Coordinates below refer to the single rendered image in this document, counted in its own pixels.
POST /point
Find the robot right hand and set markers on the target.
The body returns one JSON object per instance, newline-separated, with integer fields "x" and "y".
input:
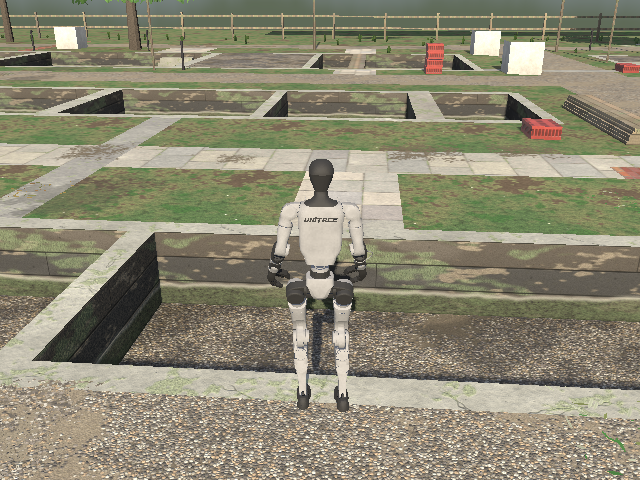
{"x": 360, "y": 277}

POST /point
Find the robot right upper arm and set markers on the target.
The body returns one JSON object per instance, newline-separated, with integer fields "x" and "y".
{"x": 352, "y": 213}

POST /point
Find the robot left upper arm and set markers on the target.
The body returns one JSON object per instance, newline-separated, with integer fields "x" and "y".
{"x": 289, "y": 212}

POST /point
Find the humanoid robot torso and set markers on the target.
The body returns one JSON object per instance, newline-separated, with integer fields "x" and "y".
{"x": 320, "y": 241}

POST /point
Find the robot left hand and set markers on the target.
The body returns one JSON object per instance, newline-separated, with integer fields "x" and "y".
{"x": 281, "y": 273}

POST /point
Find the humanoid robot head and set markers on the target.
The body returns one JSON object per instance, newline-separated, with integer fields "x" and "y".
{"x": 321, "y": 173}

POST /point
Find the left robot forearm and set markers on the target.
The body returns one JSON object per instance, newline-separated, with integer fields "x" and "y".
{"x": 275, "y": 261}

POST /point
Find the right robot forearm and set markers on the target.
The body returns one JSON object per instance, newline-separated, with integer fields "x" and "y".
{"x": 360, "y": 261}

